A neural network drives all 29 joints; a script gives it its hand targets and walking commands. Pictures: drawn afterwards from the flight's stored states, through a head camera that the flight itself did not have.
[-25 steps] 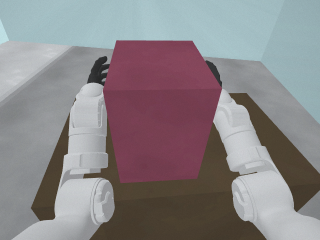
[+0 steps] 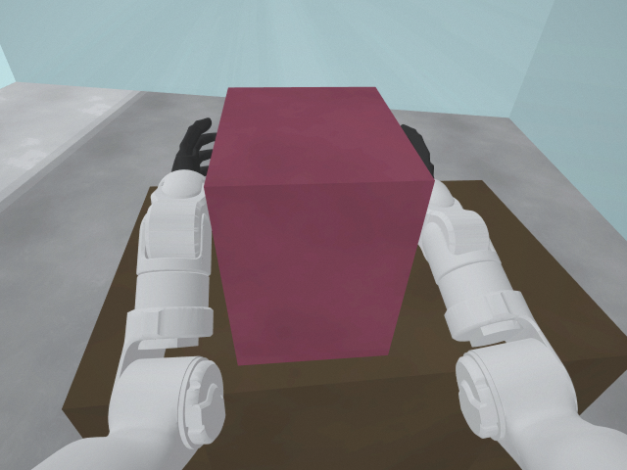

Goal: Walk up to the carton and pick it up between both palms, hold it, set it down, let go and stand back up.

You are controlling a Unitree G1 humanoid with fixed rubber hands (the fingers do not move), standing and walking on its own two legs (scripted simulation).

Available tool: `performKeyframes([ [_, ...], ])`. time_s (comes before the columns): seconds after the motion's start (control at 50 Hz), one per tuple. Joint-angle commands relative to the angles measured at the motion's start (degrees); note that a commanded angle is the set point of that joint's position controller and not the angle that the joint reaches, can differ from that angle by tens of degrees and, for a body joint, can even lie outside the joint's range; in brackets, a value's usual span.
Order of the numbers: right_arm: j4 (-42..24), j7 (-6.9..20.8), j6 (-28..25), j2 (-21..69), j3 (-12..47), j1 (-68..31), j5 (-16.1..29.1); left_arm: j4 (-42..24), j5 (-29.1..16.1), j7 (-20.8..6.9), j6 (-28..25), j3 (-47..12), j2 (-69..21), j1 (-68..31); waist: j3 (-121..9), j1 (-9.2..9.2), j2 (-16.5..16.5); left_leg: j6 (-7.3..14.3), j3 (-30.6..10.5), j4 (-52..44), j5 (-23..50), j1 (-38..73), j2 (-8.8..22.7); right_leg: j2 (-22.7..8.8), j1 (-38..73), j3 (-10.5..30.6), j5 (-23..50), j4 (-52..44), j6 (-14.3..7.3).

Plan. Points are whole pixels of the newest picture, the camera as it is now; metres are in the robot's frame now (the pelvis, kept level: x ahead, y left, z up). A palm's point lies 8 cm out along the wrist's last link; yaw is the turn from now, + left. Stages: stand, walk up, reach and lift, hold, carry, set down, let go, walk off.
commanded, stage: hold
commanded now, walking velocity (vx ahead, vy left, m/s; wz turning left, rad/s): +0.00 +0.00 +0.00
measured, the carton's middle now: (308, 222) +0.34 +0.00 +0.20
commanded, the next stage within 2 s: none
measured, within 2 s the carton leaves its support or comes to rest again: neither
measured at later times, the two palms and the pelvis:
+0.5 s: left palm (190, 177) +0.37 +0.14 +0.24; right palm (417, 181) +0.37 -0.14 +0.24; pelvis +0.00 +0.00 +0.00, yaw +0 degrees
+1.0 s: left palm (189, 177) +0.37 +0.14 +0.24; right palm (416, 182) +0.37 -0.14 +0.24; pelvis +0.00 +0.00 +0.00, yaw +0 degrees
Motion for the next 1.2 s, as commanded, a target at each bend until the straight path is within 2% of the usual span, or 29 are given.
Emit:
performKeyframes([
  [0.0,-20.6,5.3,-2.5,42.3,18.3,-53.4,6.1,-5.8,-9.6,-7.6,-4.5,-26.7,-38.3,-44.1,-20.6,-0.11,3.0,-2.6,1.8,-3.3,20.2,2.2,-2.7,3.4,6.0,-1.5,10.9,-0.7,1.7],
  [0.28,-18.3,5.0,-2.0,42.4,17.1,-53.8,6.1,-2.9,-9.0,-8.0,-4.6,-24.5,-37.4,-44.8,-20.1,-0.18,2.5,-2.2,2.0,-4.0,17.2,0.9,-3.1,3.0,6.2,-1.2,10.5,-0.9,2.0],
  [1.18,-19.2,5.0,-1.8,42.2,17.7,-53.5,6.7,-4.2,-9.4,-7.7,-4.6,-25.4,-37.9,-44.7,-20.5,-0.33,2.9,-2.6,1.6,-3.4,19.3,1.7,-2.9,3.2,6.1,-1.2,11.5,-0.8,1.9],
])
